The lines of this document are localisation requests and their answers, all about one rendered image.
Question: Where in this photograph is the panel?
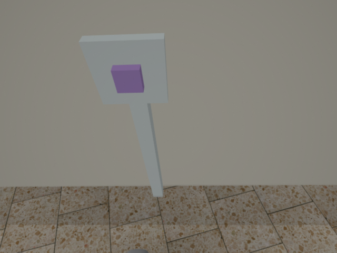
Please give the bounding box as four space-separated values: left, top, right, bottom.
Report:
79 33 168 197

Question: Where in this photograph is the button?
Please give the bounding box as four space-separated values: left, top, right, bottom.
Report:
111 64 144 93

